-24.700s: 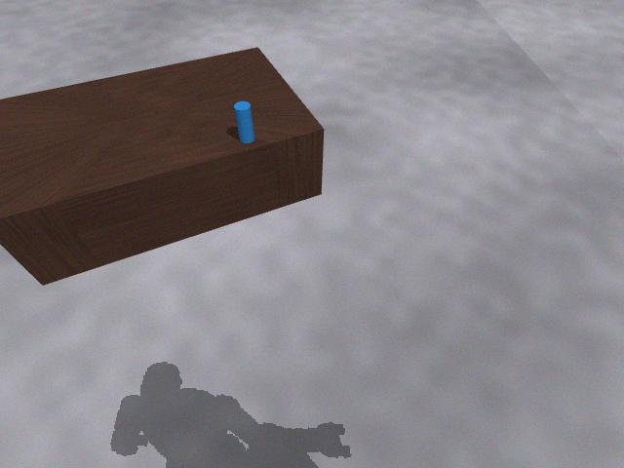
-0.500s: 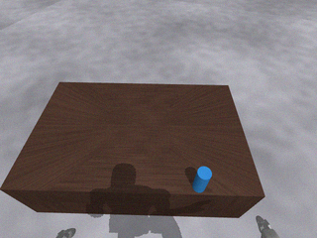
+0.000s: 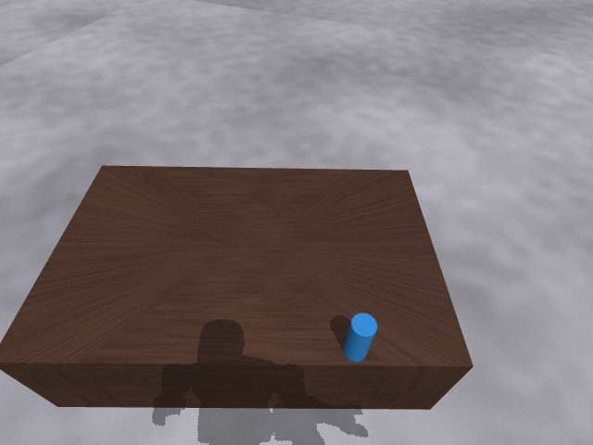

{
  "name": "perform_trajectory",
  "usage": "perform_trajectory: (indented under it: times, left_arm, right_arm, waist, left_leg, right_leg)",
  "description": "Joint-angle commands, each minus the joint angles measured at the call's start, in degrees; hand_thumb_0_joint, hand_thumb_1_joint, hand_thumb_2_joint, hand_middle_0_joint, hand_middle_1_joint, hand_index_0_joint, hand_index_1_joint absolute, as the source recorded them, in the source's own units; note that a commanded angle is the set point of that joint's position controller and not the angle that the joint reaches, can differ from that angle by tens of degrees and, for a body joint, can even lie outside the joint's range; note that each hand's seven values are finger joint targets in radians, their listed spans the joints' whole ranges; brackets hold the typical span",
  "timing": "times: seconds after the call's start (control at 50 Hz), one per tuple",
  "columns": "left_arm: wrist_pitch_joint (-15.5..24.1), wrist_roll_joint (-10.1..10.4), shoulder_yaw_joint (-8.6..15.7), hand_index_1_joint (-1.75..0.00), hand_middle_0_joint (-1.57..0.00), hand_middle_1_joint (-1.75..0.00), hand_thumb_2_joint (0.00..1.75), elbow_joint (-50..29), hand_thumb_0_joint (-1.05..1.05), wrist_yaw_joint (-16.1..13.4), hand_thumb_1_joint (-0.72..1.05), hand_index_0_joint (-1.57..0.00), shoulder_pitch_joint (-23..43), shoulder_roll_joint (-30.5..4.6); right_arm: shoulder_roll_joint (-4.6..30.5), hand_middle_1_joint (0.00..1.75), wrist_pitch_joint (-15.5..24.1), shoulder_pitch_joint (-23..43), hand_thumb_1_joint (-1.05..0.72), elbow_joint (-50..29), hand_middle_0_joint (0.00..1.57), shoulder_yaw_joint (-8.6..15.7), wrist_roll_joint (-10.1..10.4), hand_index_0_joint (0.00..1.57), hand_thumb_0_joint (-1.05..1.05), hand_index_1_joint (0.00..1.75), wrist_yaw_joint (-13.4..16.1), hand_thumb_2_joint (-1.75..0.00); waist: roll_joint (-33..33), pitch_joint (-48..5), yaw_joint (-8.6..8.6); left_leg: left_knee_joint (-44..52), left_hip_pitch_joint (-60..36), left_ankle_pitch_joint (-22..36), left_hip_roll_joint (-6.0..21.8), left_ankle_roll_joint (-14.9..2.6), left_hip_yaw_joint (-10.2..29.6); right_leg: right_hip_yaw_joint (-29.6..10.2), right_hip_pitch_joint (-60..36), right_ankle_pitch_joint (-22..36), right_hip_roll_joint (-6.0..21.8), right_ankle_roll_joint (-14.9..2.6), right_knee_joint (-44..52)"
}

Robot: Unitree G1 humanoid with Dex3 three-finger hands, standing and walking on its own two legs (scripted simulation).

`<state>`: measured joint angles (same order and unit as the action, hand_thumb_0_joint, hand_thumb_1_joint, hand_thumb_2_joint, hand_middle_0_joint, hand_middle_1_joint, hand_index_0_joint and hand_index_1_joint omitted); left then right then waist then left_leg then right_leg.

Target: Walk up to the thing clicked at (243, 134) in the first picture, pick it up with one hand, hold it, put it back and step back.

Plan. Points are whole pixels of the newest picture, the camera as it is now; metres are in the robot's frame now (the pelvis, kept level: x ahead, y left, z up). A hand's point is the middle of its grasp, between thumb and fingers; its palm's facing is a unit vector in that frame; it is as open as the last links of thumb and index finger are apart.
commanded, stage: home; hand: right
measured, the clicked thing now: (359, 338) +0.41 -0.15 -0.35
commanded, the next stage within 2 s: stand in 0.94 s
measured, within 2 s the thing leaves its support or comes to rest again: neither
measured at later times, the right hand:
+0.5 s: hand out of the picture +0.04 -0.23 -0.16, palm faces -0.02 +0.94 -0.35, open 17.5 cm
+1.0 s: hand out of the picture +0.08 -0.24 -0.15, palm faces -0.03 +0.94 -0.34, open 17.5 cm
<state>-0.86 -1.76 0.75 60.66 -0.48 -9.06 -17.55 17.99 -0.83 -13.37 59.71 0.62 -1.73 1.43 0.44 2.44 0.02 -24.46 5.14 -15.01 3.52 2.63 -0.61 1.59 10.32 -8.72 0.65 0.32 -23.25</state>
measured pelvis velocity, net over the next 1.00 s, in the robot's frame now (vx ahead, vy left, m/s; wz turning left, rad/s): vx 0.01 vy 0.01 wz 0.01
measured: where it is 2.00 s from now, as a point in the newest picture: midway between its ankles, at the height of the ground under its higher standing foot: outside the picture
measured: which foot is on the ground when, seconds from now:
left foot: down 0.00-1.00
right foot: down 0.00-1.00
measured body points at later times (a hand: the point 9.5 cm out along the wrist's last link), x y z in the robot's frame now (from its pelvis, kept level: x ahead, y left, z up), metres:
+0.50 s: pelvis +0.00 +0.01 +0.00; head -0.01 +0.02 +0.45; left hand +0.05 +0.31 -0.14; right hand +0.04 -0.28 -0.13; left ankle -0.01 +0.15 -0.74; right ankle +0.05 -0.12 -0.74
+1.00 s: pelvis +0.01 +0.01 +0.00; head +0.02 +0.01 +0.45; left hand +0.08 +0.30 -0.13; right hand +0.08 -0.29 -0.13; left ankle -0.01 +0.15 -0.74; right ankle +0.05 -0.12 -0.74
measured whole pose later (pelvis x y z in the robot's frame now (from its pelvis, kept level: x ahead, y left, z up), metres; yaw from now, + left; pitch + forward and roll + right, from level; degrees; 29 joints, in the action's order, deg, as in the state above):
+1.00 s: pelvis +0.01 +0.01 +0.00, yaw +0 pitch -3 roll +0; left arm 0.4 -0.8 -0.2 65.1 0.0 -6.5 -18.7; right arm 19.5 -0.3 -7.6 63.6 0.2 -0.8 0.4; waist 0.0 3.3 -0.1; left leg -19.7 3.3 -13.5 2.6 2.1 -0.6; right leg 1.6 9.1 -8.2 1.5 0.9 -20.2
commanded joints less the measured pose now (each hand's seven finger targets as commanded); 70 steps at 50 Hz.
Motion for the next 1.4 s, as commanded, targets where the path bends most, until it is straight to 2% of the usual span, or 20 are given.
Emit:
perform_trajectory:
  times: [0.0, 0.04, 0.14, 0.18, 0.22, 0.28, 0.32, 0.36, 0.4, 0.44, 0.48, 0.62, 0.72, 0.82, 0.88, 1.02, 1.06, 1.08, 1.24, 1.38]
  left_arm:
    - [0.8, 0.1, 2.4, -0.3, -0.2, -0.3, 0.9, -2.9, 0.0, -0.6, 0.9, -0.2, 3.7, -12.1]
    - [0.9, 0.0, 2.2, -0.3, -0.2, -0.3, 0.9, -2.0, 0.0, -0.5, 0.9, -0.2, 2.5, -12.1]
    - [1.3, 0.0, 1.9, -0.3, -0.2, -0.3, 0.9, -1.3, 0.0, -0.5, 0.9, -0.2, 3.4, -12.6]
    - [1.3, 0.2, 1.9, -0.3, -0.2, -0.3, 0.9, -0.9, 0.0, -0.5, 0.9, -0.2, 3.4, -12.9]
    - [1.3, 0.3, 1.6, -0.3, -0.2, -0.3, 0.9, -0.7, 0.0, -0.4, 0.9, -0.2, 3.1, -12.5]
    - [1.2, 0.6, 1.5, -0.3, -0.2, -0.3, 0.9, 0.0, 0.0, -0.2, 0.9, -0.2, 2.6, -12.6]
    - [1.1, 0.3, 1.4, -0.3, -0.2, -0.3, 0.9, 0.3, 0.0, -0.1, 0.9, -0.2, 2.2, -12.6]
    - [1.2, 0.4, 1.3, -0.3, -0.2, -0.3, 0.9, 0.7, 0.0, -0.2, 0.9, -0.2, 2.2, -12.5]
    - [1.2, 0.5, 1.0, -0.3, -0.2, -0.3, 0.9, 0.8, 0.0, -0.1, 0.9, -0.2, 1.9, -12.4]
    - [1.4, 0.5, 0.9, -0.3, -0.2, -0.3, 0.9, 0.7, 0.0, -0.1, 0.9, -0.2, 2.3, -12.3]
    - [1.4, 0.7, 0.9, -0.3, -0.2, -0.3, 0.9, 0.7, 0.0, -0.1, 0.9, -0.2, 2.8, -12.4]
    - [1.6, 0.7, 0.8, -0.3, -0.2, -0.3, 0.9, 1.3, 0.0, -0.4, 0.9, -0.2, 2.9, -12.6]
    - [1.7, 0.9, 0.8, -0.3, -0.2, -0.3, 0.9, 1.4, 0.0, -0.3, 0.9, -0.2, 3.4, -12.5]
    - [2.0, 0.8, 1.0, -0.3, -0.2, -0.3, 0.9, 1.6, 0.0, -0.3, 0.9, -0.2, 3.5, -13.0]
    - [2.2, 0.9, 1.3, -0.3, -0.2, -0.3, 0.9, 1.1, 0.0, -0.5, 0.9, -0.2, 4.8, -13.3]
    - [2.2, 1.0, 1.4, -0.3, -0.2, -0.3, 0.9, 1.3, 0.0, -0.4, 0.9, -0.2, 5.2, -13.1]
    - [2.1, 1.0, 1.6, -0.3, -0.2, -0.3, 0.9, 1.2, 0.0, -0.4, 0.9, -0.2, 5.6, -13.4]
    - [2.0, 1.1, 1.6, -0.3, -0.2, -0.3, 0.9, 1.3, 0.0, -0.3, 0.9, -0.2, 5.8, -13.4]
    - [2.1, 0.9, 1.8, -0.3, -0.2, -0.3, 0.9, 1.4, 0.0, -0.2, 0.9, -0.2, 5.7, -13.7]
    - [2.3, 1.0, 2.0, -0.3, -0.2, -0.3, 0.9, 1.1, 0.0, 0.0, 0.9, -0.2, 5.9, -14.0]
  right_arm:
    - [11.4, 0.05, 1.4, 0.0, 0.56, -2.5, 0.05, 1.9, 0.0, 0.05, 0.0, 0.05, 0.6, -0.04]
    - [11.6, 0.05, 1.4, 0.9, 0.54, -2.4, 0.05, 2.0, 0.0, 0.05, 0.0, 0.05, 0.4, -0.05]
    - [11.8, 0.05, 1.7, 1.2, 0.55, -1.8, 0.05, 1.8, 0.0, 0.05, 0.0, 0.05, 0.1, -0.05]
    - [12.1, 0.05, 1.6, 0.9, 0.55, -1.5, 0.05, 1.7, 0.1, 0.05, 0.0, 0.05, 0.1, -0.05]
    - [12.7, 0.05, 1.9, 1.6, 0.56, -1.5, 0.05, 1.8, 0.1, 0.05, 0.0, 0.05, 0.1, -0.04]
    - [12.6, 0.05, 2.0, 2.1, 0.56, -1.2, 0.05, 1.5, 0.2, 0.05, 0.0, 0.05, 0.1, -0.04]
    - [13.2, 0.05, 2.0, 3.1, 0.56, -1.4, 0.05, 1.6, 0.3, 0.05, 0.0, 0.05, 0.2, -0.04]
    - [12.9, 0.05, 2.1, 3.0, 0.56, -1.2, 0.05, 1.5, 0.4, 0.05, 0.0, 0.05, 0.2, -0.04]
    - [13.1, 0.05, 2.1, 2.9, 0.57, -0.8, 0.05, 1.5, 0.5, 0.05, 0.0, 0.05, 0.1, -0.04]
    - [13.2, 0.05, 2.2, 2.9, 0.57, -0.6, 0.05, 1.5, 0.5, 0.05, 0.0, 0.05, 0.1, -0.04]
    - [12.9, 0.05, 2.2, 3.0, 0.56, -0.4, 0.05, 1.4, 0.6, 0.05, 0.0, 0.05, 0.1, -0.04]
    - [13.2, 0.05, 2.2, 4.4, 0.58, 0.0, 0.05, 1.5, 0.9, 0.05, 0.0, 0.05, 0.1, -0.04]
    - [13.0, 0.05, 1.9, 5.2, 0.58, 0.4, 0.05, 1.4, 0.8, 0.05, 0.0, 0.05, -0.1, -0.04]
    - [13.0, 0.05, 1.9, 6.2, 0.57, 0.5, 0.05, 1.5, 0.9, 0.05, 0.0, 0.05, -0.2, -0.04]
    - [13.4, 0.04, 1.9, 6.4, 0.58, 0.4, 0.05, 1.7, 0.9, 0.05, 0.0, 0.04, -0.2, -0.03]
    - [13.5, 0.05, 1.9, 7.0, 0.58, 0.7, 0.05, 1.6, 0.9, 0.05, 0.0, 0.05, -0.2, -0.03]
    - [13.5, 0.21, 1.8, 7.1, 0.42, 0.8, 0.2, 1.6, 1.0, 0.2, 0.0, 0.21, -0.1, -0.19]
    - [13.4, 0.29, 1.9, 6.8, 0.34, 1.0, 0.2, 1.4, 0.9, 0.2, 0.0, 0.29, -0.1, -0.27]
    - [13.5, 0.3, 1.8, 7.4, -0.3, 1.0, 0.2, 1.8, 0.8, 0.2, 0.0, 0.3, -0.4, -0.9]
    - [13.6, 0.3, 1.8, 6.9, -0.86, 0.9, 0.2, 1.9, 0.8, 0.2, 0.0, 0.3, -0.6, -0.9]
  waist:
    - [-0.4, 1.7, 0.28]
    - [0.9, 1.3, -0.39]
    - [0.8, -0.4, -0.18]
    - [1.1, 0.8, -0.28]
    - [-0.8, -0.8, -0.39]
    - [-2.2, 0.8, -0.68]
    - [-2.0, 0.8, -0.86]
    - [-1.0, 0.3, -0.71]
    - [-1.1, 1.4, -0.55]
    - [-1.1, -0.1, -0.37]
    - [-1.5, 0.0, -0.2]
    - [-0.6, -2.2, 0.17]
    - [0.2, -0.9, 0.0]
    - [0.5, -1.8, -0.1]
    - [-0.2, -3.9, 0.34]
    - [-0.4, -4.3, 0.13]
    - [-0.5, -4.1, 0.22]
    - [-0.9, -3.0, 0.12]
    - [-0.1, -1.6, -0.18]
    - [-0.2, -2.3, -0.06]
  left_leg:
    - [6.6, 7.1, -2.3, 2.1, -2.8, 2.7]
    - [6.2, 6.9, -2.7, 2.2, -3.09, 3.0]
    - [6.4, 5.4, -0.6, 2.6, -3.31, 3.1]
    - [6.7, 7.5, -2.8, 2.2, -3.38, 3.0]
    - [7.2, 6.0, -0.9, 2.9, -3.57, 3.6]
    - [9.5, 9.2, -6.0, 3.3, -3.53, 4.7]
    - [9.7, 9.2, -6.2, 3.3, -3.63, 5.0]
    - [9.2, 7.4, -2.8, 3.5, -3.66, 4.8]
    - [9.2, 7.3, -3.9, 3.3, -3.58, 4.7]
    - [8.4, 6.1, 0.6, 3.4, -3.61, 4.4]
    - [8.8, 6.4, 0.5, 3.5, -3.63, 4.4]
    - [7.8, 2.0, 8.7, 3.9, -3.57, 4.0]
    - [8.3, 3.0, 6.6, 3.6, -3.35, 3.7]
    - [8.3, 2.1, 7.2, 3.7, -3.29, 3.7]
    - [7.7, 1.3, 10.7, 4.0, -3.36, 3.4]
    - [8.1, 0.8, 12.6, 4.2, -2.93, 3.3]
    - [8.3, 0.8, 12.7, 4.3, -2.92, 3.4]
    - [8.9, 2.2, 10.6, 4.1, -2.74, 3.3]
    - [9.3, 2.3, 6.8, 4.0, -2.92, 3.6]
    - [9.4, 2.4, 6.2, 4.0, -3.04, 3.6]
  right_leg:
    - [-7.2, 0.0, -8.5, 4.9, -0.31, 7.9]
    - [-7.4, -0.5, -9.7, 5.0, -0.22, 8.1]
    - [-7.5, -0.5, -8.2, 5.3, -0.27, 7.8]
    - [-7.9, -0.9, -10.1, 5.4, -0.08, 8.3]
    - [-7.1, -1.4, -6.3, 5.2, -0.31, 6.9]
    - [-6.4, -2.3, -5.3, 4.7, -0.07, 5.4]
    - [-6.0, -1.8, -4.8, 4.5, -0.1, 5.1]
    - [-6.1, -1.9, -3.5, 4.9, -0.35, 4.8]
    - [-6.4, -0.8, -4.6, 4.9, -0.29, 5.4]
    - [-6.4, -1.8, -1.8, 5.2, -0.39, 5.1]
    - [-6.2, -2.2, -0.3, 5.1, -0.39, 5.0]
    - [-5.7, -2.9, 4.9, 5.9, -0.53, 5.0]
    - [-5.8, -2.9, 2.4, 5.9, -0.26, 6.2]
    - [-5.7, -3.7, 3.9, 6.1, -0.29, 6.5]
    - [-5.6, -5.6, 9.0, 6.6, -0.62, 5.6]
    - [-5.1, -6.4, 11.4, 6.6, -0.58, 5.3]
    - [-5.1, -6.4, 11.6, 6.6, -0.74, 5.3]
    - [-5.2, -6.3, 9.3, 6.5, -0.55, 5.8]
    - [-5.4, -4.7, 3.2, 6.2, -0.78, 7.2]
    - [-6.0, -5.0, 2.2, 6.5, -1.15, 7.3]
